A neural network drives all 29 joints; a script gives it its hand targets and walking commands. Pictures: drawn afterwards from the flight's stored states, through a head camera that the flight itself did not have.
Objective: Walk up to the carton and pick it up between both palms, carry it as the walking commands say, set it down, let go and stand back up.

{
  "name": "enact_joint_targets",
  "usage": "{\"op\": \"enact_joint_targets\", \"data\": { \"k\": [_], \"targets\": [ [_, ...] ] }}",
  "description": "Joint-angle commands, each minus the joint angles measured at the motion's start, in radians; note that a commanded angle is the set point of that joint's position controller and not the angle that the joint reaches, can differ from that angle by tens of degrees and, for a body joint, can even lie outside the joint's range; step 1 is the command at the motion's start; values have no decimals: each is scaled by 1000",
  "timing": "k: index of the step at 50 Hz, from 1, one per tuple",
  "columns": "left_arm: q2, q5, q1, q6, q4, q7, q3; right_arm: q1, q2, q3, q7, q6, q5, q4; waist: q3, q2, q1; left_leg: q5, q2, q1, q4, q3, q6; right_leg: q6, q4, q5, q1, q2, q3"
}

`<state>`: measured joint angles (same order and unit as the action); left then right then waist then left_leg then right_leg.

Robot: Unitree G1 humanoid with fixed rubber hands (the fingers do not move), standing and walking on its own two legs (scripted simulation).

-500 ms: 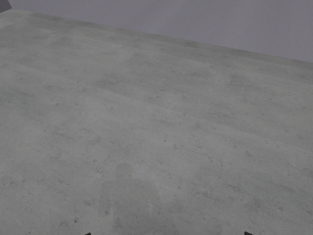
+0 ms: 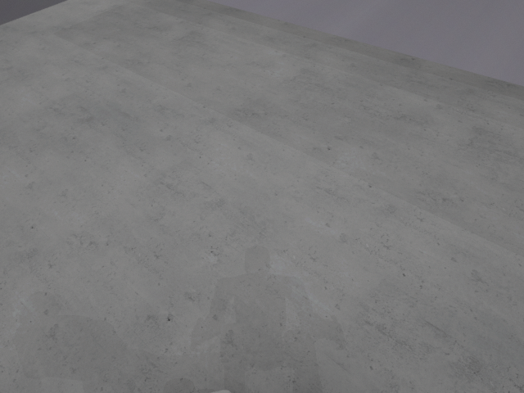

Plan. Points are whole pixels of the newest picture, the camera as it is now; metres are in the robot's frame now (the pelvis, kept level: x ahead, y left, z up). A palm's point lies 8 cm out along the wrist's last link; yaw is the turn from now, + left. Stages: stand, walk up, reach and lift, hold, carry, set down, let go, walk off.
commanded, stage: walk up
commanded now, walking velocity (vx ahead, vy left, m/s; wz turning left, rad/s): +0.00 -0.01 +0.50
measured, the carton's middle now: out of the picture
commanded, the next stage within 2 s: none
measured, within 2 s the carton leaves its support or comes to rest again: neither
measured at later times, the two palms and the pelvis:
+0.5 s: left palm out of the picture +0.04 +0.30 -0.12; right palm out of the picture +0.11 -0.23 -0.11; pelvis -0.01 +0.03 +0.00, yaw +15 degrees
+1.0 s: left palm out of the picture -0.14 +0.26 -0.13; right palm (356, 336) +0.24 -0.13 -0.10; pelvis -0.02 +0.00 -0.01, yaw +32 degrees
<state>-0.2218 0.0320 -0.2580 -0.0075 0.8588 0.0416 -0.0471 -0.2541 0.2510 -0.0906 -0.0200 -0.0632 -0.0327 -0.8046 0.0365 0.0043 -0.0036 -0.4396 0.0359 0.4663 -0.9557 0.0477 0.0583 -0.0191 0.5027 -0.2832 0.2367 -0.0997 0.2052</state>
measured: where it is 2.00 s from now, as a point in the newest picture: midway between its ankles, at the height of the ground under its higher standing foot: outside the picture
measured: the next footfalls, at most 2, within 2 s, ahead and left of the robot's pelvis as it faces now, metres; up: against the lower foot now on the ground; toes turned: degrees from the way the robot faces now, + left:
left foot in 0.14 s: +0.02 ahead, +0.14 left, +0.00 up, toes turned +11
right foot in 0.60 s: +0.08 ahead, -0.09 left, +0.00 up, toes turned +15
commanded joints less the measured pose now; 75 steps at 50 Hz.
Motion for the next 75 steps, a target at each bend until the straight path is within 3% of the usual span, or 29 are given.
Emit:
{"op": "enact_joint_targets", "data": {
  "k": [1,5,7,8,9,11,15,25,28,29,30,31,32,33,37,48,50,51,52,53,54,55,60,66,69,71,72,73,75],
  "targets": [
    [-170,6,-51,-7,-18,-4,-38,57,-1,13,-14,5,3,83,-60,-185,37,-6,-15,0,125,42,-13,-103,-108,496,-116,-228,-118],
    [-202,3,-40,3,-10,-13,-50,42,12,9,-14,17,11,93,-78,-220,31,49,-47,-151,343,90,-47,-76,-58,353,-49,-253,-99],
    [-162,2,-78,13,-4,-20,-41,-29,59,-2,-4,35,7,57,-100,-73,-7,179,-10,-359,562,26,-58,5,113,182,95,-193,-16],
    [-77,16,-71,22,-41,-26,-22,-87,159,-20,3,48,3,56,-102,191,-44,421,244,-511,644,-308,-117,62,367,-221,358,-94,27],
    [-59,14,39,34,-129,-13,-15,-147,232,-33,12,46,8,69,-88,328,-100,652,426,-404,674,-515,-254,75,500,-404,454,-1,-67],
    [-104,10,55,38,-105,-16,-37,-118,174,-25,26,42,9,52,-40,153,-58,601,340,-352,654,-398,-267,82,604,-260,437,-39,-166],
    [-113,17,-18,48,-69,-26,-46,-4,141,-12,31,52,1,79,-64,126,9,680,178,-313,619,-244,-203,71,608,-70,332,-9,-165],
    [-72,-9,84,51,-110,-15,-14,-44,186,-23,31,43,3,90,-53,168,-29,462,171,-233,612,-384,-220,58,252,-124,167,76,-173],
    [-62,-26,18,31,-105,-6,-15,-20,178,-16,26,34,20,86,-79,150,10,483,134,-171,537,-389,-176,40,-17,-37,0,100,-156],
    [-76,-23,-29,20,-103,-2,-17,-25,156,-5,25,33,27,79,-97,114,33,391,90,-90,500,-370,-137,35,-133,49,-119,62,-171],
    [-135,-15,-82,12,-101,1,-21,-42,98,12,27,39,35,72,-115,-18,49,210,3,43,386,-307,-94,12,-228,24,-241,-102,-307],
    [-248,-11,-83,19,-117,-3,-46,-32,32,23,31,37,38,128,-111,-285,55,-110,-132,199,193,-120,-50,-98,-323,77,-211,-371,-588],
    [-239,-5,-65,25,-97,-7,-54,21,92,14,29,31,14,149,-77,-201,59,-184,-31,150,13,-94,-43,-168,-263,194,-110,-404,-519],
    [-184,1,-26,19,-102,-3,-50,5,89,4,21,29,14,120,-63,-136,35,-132,-27,97,-54,-112,-41,-156,-232,214,-69,-342,-447],
    [-130,-1,41,7,-124,-3,-25,-32,72,-1,-7,12,-1,68,-12,-193,10,29,-42,64,-153,-60,-16,-104,-235,190,-26,-178,-236],
    [-208,9,-69,17,-84,-7,-53,94,34,16,-28,16,16,105,-50,-229,30,8,-54,-163,325,39,-47,-81,-114,378,-60,-274,-149],
    [-203,3,-80,18,-79,-19,-55,22,81,-1,-24,36,12,80,-75,-129,-15,193,-42,-353,564,4,-60,7,32,244,59,-221,-74],
    [-142,9,-86,19,-97,-31,-40,-26,160,-21,-18,47,9,73,-89,72,-35,206,132,-475,683,-225,-94,67,228,26,224,-142,-19],
    [-74,13,-13,25,-168,-28,-22,-30,283,-45,-9,47,8,99,-80,303,-54,493,393,-453,690,-523,-220,120,367,-330,442,-7,-26],
    [-112,5,71,39,-166,-23,-16,-77,255,-54,-2,40,16,83,-95,232,-98,554,395,-394,658,-472,-301,117,517,-346,423,-30,-140],
    [-110,5,46,38,-138,-36,-24,-73,214,-49,4,36,11,62,-86,201,-59,99,275,-366,696,-386,-276,111,522,-248,420,-58,-173],
    [-155,-5,71,37,-134,-40,-38,11,182,-37,-18,26,16,92,-56,299,-60,-351,192,-272,772,-343,-243,114,519,-164,401,-49,-141],
    [-114,4,118,2,-109,-64,-30,-78,162,-25,-15,78,10,63,9,103,-54,-149,164,-338,818,-370,-263,90,390,-50,428,-5,-120],
    [-81,-13,219,-24,-136,-70,-25,-103,172,-22,-6,110,15,13,15,100,-52,-17,169,-317,795,-398,-283,74,180,-49,294,27,-130],
    [-79,-30,125,-33,-117,-52,-30,-49,165,-13,-16,104,19,7,-3,66,10,37,113,-174,697,-360,-248,59,31,-5,39,65,-108],
    [-172,-29,-109,-48,-66,-13,-58,15,111,6,-24,107,25,26,-78,-36,124,55,7,156,430,-255,-170,29,-103,-40,-431,-61,-213],
    [-303,-4,-297,-56,-40,9,-84,46,22,27,-30,115,20,77,-192,-240,195,-96,-104,336,78,-162,-119,-38,-254,-321,-626,-410,-636],
    [-362,10,-291,-44,-10,26,-105,22,48,16,-33,103,-15,90,-118,-180,146,-101,-94,410,-116,-171,-98,-91,-339,-356,-445,-557,-870],
    [-218,-12,-159,-48,-6,21,-71,-30,93,-8,-57,90,-16,54,-3,-61,54,116,-2,359,-226,-226,-82,-39,-289,-147,-278,-437,-597]
  ]
}}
